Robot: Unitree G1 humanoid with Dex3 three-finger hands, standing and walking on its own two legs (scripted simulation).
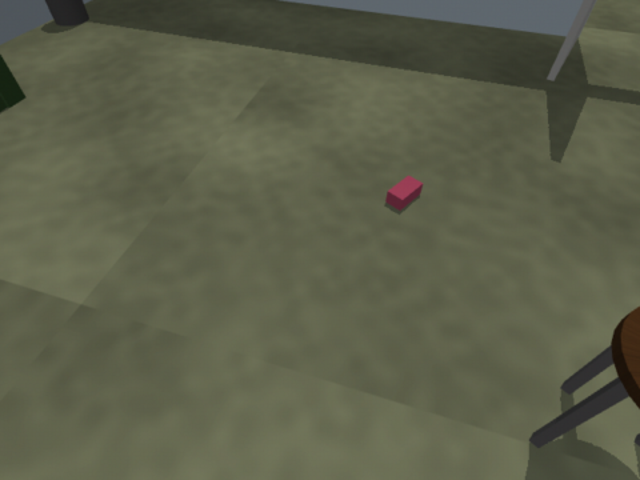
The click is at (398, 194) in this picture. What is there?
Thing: lying carton
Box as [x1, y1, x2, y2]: [386, 175, 422, 210]
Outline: 408,175 387,192 386,202 399,210 418,195 421,189 422,183
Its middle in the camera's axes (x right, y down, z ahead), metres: +0.40 -0.22 +1.82
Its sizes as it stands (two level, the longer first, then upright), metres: 0.163 0.084 0.067
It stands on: the floor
